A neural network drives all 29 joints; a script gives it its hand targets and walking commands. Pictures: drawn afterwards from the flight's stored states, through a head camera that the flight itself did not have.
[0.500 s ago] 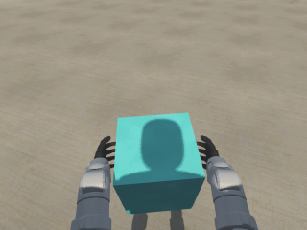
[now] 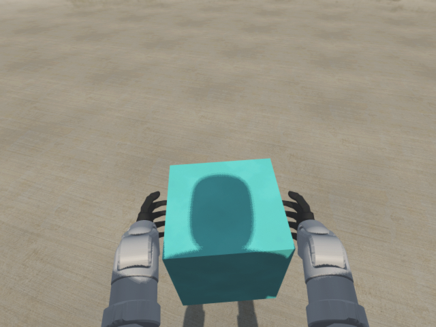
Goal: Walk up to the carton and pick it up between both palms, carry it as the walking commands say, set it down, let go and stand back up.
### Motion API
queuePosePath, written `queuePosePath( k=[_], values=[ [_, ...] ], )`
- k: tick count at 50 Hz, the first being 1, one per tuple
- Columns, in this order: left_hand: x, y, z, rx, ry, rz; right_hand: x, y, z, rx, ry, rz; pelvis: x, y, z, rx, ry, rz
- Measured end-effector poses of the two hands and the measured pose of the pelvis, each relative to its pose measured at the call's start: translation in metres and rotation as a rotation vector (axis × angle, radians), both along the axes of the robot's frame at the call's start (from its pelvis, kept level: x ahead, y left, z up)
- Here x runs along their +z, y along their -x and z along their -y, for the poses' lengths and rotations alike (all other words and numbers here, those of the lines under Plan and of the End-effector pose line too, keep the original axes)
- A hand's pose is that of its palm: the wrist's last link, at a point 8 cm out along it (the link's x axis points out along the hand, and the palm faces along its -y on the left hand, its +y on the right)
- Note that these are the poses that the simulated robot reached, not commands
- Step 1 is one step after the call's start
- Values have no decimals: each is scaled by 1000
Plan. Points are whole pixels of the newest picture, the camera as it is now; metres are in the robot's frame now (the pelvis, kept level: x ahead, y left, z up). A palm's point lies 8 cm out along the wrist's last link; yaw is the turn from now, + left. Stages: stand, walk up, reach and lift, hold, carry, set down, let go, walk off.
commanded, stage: reach and lift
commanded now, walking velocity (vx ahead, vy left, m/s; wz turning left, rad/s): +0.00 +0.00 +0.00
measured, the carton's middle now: (225, 234) +0.33 +0.01 -0.02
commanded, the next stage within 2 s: hold in 0.82 s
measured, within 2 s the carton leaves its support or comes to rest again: neither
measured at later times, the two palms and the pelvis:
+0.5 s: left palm (153, 229) +0.29 +0.15 +0.05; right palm (312, 234) +0.29 -0.15 +0.05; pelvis +0.01 +0.00 +0.00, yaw +0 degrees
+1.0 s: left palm (149, 232) +0.28 +0.16 +0.05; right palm (310, 235) +0.28 -0.14 +0.05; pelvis +0.00 +0.00 +0.00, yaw +0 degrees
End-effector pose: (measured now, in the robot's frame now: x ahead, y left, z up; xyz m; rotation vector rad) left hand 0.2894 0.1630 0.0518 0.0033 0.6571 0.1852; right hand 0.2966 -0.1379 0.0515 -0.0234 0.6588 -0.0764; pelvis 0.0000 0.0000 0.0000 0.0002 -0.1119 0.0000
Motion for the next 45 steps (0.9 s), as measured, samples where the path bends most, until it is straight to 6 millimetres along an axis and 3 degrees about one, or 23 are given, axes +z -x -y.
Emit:
queuePosePath(
  k=[19,45],
  values=[
    [-3,-5,10,-56,-21,-11,-2,6,10,-25,19,-8,2,-8,-3,-1,-2,-4],
    [-3,6,8,-45,-11,-7,-1,15,8,-26,14,-4,0,5,-2,6,0,11]
  ],
)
